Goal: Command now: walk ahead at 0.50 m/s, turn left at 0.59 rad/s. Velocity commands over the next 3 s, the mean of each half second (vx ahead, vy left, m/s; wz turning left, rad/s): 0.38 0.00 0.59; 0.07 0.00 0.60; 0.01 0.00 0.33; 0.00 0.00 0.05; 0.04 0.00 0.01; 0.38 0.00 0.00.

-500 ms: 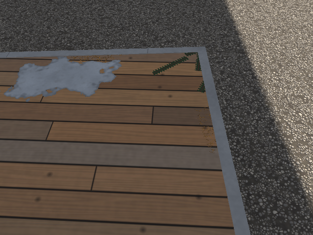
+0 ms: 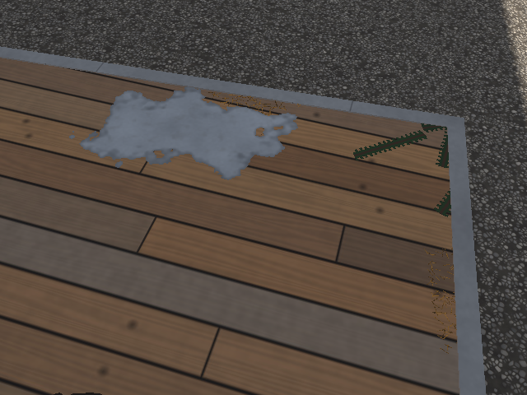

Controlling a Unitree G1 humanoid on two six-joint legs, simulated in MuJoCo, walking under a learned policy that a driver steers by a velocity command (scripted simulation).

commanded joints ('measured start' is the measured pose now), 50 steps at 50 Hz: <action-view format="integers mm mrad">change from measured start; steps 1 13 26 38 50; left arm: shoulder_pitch -50 278 5 22 18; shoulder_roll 37 267 160 143 110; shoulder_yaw -1 76 48 34 19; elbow -65 -41 -76 -112 -145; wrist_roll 6 43 0 -13 -7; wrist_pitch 2 -32 35 76 78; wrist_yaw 0 -19 -4 -5 -10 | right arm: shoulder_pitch -51 110 -77 -44 -146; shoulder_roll -166 -39 -70 -227 -229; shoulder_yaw -35 14 6 -48 -42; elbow -96 -178 -288 -343 -368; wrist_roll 2 19 -7 -9 -12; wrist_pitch -14 -8 64 41 75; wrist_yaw -22 -26 5 -5 -24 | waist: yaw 16 118 34 -6 13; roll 77 -154 -78 140 176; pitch -39 -364 -154 -240 -199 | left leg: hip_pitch -56 -396 -290 214 -33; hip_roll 213 -8 185 387 261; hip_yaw -206 -136 32 -355 -400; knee -154 737 491 33 28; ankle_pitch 117 -143 0 489 151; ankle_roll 162 -83 -141 207 120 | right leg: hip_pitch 46 940 409 -131 189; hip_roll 24 -253 -192 33 123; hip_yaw -19 479 -84 11 18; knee -217 -559 -717 281 -297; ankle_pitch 187 144 510 -307 -79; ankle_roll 21 -285 -256 31 21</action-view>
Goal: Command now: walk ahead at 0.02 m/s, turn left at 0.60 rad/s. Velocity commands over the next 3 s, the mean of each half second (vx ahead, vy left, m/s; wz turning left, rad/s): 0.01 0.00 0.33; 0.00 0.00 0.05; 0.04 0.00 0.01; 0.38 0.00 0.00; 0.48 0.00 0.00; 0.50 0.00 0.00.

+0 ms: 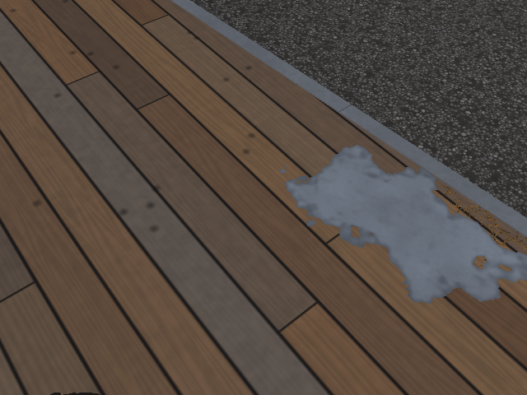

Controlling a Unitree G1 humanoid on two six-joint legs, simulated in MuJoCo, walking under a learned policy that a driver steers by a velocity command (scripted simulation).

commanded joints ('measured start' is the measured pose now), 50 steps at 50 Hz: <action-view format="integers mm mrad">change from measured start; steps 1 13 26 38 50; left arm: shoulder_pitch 17 32 76 146 169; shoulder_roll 99 98 90 68 75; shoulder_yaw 31 27 1 -7 -2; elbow -76 -97 -56 31 126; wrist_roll -5 18 26 12 5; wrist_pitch -20 -10 -17 -7 7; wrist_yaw -6 11 -12 19 43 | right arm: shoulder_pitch -45 -15 -22 23 71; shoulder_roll -166 -41 -35 0 9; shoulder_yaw -48 -8 14 19 7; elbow -80 -43 4 63 170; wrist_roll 4 1 -26 -17 -10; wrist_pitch -8 -15 -29 -38 -41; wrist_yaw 3 0 28 6 -8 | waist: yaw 22 30 47 46 45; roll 167 -144 115 33 20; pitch -157 -87 -51 -50 -31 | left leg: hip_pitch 143 -191 163 204 216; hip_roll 234 60 174 151 125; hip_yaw -331 39 -18 2 42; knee -102 523 -112 -99 -112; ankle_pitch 144 -238 7 207 241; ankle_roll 182 -127 28 27 13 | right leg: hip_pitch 83 309 193 254 287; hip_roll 25 -224 -86 -98 -98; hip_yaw -5 98 -87 -89 -98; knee -133 -411 -280 -305 -329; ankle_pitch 32 421 167 237 252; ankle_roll -22 -284 -16 -3 1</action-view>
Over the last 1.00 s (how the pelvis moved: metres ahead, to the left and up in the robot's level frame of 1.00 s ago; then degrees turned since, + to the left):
0.35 0.04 -0.01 35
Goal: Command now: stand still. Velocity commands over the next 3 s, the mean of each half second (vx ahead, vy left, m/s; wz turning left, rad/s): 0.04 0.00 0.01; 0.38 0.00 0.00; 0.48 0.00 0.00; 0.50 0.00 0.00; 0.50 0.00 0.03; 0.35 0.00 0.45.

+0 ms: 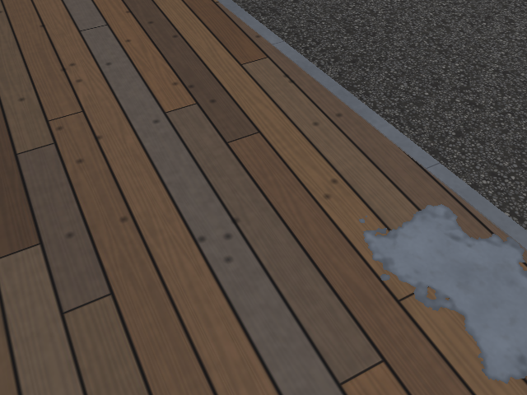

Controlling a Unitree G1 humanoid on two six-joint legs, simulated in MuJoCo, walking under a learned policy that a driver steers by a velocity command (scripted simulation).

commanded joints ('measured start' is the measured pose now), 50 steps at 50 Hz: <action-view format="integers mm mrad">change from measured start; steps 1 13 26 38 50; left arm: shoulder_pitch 15 41 -15 282 313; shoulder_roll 110 99 42 33 127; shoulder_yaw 27 34 32 25 63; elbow -22 78 74 149 138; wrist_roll -2 -7 -29 -4 -20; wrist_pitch -6 2 -47 -91 -84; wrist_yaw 8 19 -4 -38 -10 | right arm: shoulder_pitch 2 36 110 -71 -347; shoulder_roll -103 -101 -205 -90 -120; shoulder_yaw -28 -31 -65 -34 -16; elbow -32 80 150 123 -13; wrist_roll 2 7 29 38 46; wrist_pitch -13 -15 -47 -125 -139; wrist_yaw -8 -21 -28 39 74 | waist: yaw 4 0 -53 31 1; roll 25 20 225 -89 -105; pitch -12 20 169 104 97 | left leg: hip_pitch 4 7 -116 -657 -348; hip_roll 74 63 322 149 45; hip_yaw -59 -33 -438 22 86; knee -83 -103 -313 667 52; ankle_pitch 363 321 -496 107 295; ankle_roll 28 11 222 28 60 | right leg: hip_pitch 4 9 -296 245 271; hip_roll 11 23 47 -125 -151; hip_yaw -22 -31 -9 199 22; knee -51 -88 335 -341 -298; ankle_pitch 171 165 -241 193 646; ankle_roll -3 -13 -104 -229 -218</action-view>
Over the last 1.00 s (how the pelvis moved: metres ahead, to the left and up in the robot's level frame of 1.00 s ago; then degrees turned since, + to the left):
0.04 0.03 0.00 9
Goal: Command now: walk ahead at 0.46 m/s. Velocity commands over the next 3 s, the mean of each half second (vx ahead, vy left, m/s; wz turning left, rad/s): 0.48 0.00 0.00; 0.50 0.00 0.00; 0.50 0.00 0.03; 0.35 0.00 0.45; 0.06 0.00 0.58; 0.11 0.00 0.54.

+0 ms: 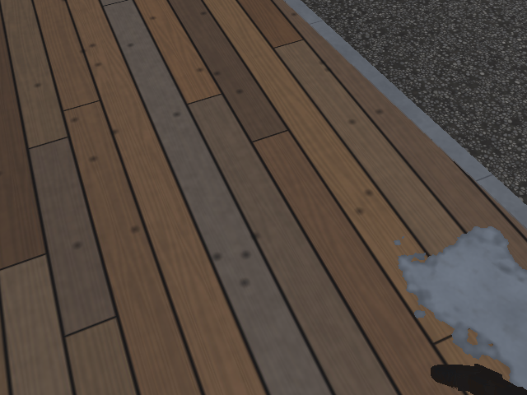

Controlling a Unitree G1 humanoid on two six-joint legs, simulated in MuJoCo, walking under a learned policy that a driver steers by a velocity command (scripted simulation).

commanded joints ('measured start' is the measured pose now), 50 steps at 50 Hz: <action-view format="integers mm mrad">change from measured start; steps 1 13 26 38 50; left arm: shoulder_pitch -16 -185 -560 -303 -126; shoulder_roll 196 94 136 149 192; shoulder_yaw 49 35 24 35 52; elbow -40 -159 -288 -177 -70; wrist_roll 1 -10 -12 18 -7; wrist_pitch -2 -13 -36 -52 -25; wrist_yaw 0 4 -54 -56 -15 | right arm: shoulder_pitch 29 212 411 325 -37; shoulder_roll -141 -124 -218 -107 -83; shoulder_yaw -47 -47 -69 -47 -31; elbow -49 86 156 99 -29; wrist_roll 5 -29 -2 -11 -6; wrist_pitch -14 -31 17 16 5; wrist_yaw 2 -14 -52 -47 -17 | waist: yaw -135 -60 -136 -109 -28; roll -170 62 30 -97 -80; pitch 6 -1 40 -54 67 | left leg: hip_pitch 224 346 657 28 -40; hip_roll -64 162 228 111 52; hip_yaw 31 -208 -136 -100 -56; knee -29 -468 -353 528 -29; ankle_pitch -46 -85 41 -215 81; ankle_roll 55 207 129 -9 -16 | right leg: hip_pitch -85 -744 -775 -344 -179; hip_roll -251 -166 -83 -220 -238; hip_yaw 56 116 59 238 106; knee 164 976 386 9 -6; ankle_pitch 942 131 326 390 417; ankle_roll -109 -18 -41 -218 -189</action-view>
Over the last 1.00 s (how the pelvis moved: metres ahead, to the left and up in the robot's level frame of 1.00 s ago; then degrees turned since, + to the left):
0.20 -0.03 -0.01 0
